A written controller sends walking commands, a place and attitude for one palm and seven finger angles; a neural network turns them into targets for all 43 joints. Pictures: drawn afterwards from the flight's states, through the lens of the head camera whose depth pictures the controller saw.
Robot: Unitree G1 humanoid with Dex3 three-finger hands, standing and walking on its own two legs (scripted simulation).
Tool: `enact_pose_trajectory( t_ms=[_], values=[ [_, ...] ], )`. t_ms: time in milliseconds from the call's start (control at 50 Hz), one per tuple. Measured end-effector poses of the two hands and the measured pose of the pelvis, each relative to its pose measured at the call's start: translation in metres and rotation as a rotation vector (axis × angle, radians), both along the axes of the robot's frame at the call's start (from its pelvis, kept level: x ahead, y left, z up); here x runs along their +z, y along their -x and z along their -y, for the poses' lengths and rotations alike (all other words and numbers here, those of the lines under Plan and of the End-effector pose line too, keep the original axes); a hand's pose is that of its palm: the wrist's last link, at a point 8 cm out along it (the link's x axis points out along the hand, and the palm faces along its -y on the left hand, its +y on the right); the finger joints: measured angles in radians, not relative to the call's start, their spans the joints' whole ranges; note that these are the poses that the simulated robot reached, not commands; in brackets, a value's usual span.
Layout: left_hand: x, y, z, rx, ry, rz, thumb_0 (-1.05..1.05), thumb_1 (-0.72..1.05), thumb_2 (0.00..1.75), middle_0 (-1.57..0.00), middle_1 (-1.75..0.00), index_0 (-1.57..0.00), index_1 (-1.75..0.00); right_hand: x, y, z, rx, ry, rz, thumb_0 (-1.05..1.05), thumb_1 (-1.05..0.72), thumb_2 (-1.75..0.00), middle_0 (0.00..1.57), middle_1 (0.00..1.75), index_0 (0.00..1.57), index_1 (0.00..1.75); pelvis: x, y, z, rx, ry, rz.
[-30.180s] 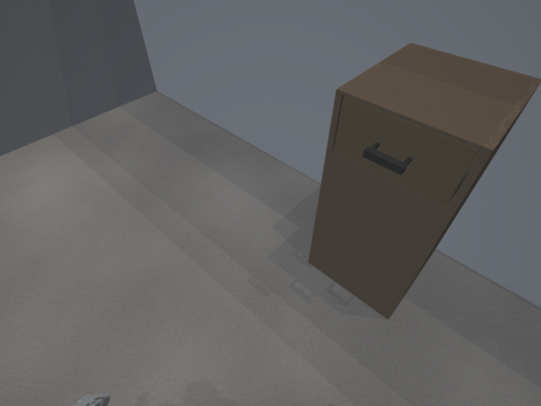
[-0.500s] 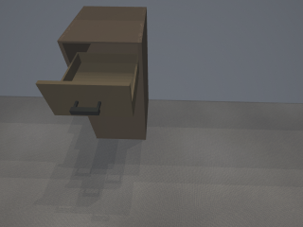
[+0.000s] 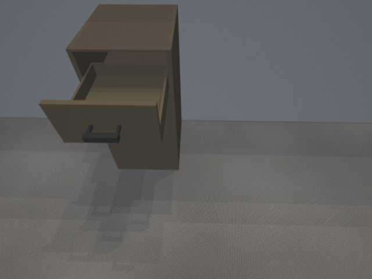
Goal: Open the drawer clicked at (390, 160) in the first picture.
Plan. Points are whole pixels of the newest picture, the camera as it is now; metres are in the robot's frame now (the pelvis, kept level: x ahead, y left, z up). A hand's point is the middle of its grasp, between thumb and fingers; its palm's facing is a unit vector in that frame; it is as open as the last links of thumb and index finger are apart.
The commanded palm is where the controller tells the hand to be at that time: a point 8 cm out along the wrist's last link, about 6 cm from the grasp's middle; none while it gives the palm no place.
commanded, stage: look to check the result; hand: left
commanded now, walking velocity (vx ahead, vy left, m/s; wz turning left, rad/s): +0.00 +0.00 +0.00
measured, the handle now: (103, 132) +0.53 +0.29 -0.05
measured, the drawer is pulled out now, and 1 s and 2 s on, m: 0.29 0.29 0.29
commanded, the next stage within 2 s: stand and wait in 0.24 s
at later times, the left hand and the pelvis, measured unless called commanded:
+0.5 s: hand out of the picture +0.02 +0.17 -0.17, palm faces +0.03 -0.97 -0.22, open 7.4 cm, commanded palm none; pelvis +0.01 -0.01 +0.00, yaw +0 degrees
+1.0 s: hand out of the picture +0.03 +0.17 -0.17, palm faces +0.02 -0.97 -0.23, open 7.4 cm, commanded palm none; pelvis +0.02 -0.01 +0.00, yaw +0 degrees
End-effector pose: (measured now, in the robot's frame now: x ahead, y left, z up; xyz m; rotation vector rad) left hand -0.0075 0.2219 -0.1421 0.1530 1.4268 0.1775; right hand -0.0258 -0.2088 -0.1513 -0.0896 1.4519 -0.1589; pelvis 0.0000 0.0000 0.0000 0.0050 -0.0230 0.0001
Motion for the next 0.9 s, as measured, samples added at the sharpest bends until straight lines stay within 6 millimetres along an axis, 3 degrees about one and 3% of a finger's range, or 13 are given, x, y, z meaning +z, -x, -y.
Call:
enact_pose_trajectory(
  t_ms=[540,900],
  values=[
    [0.002,-0.029,0.004,-0.013,-0.016,0.039,0.0,0.91,0.9,-0.2,-0.3,-0.2,-0.3,0.0,-0.022,0.018,0.001,0.016,0.019,0.0,-0.9,-0.9,0.2,0.3,0.2,0.3,0.0,-0.013,0.01,0.0,-0.001,-0.004],
    [0.003,-0.033,0.002,-0.013,-0.021,0.038,0.0,0.9,0.9,-0.2,-0.3,-0.2,-0.3,0.002,-0.026,0.025,0.007,0.031,0.018,0.0,-0.9,-0.9,0.2,0.3,0.2,0.3,0.001,-0.016,0.012,-0.001,0.002,-0.005]
  ],
)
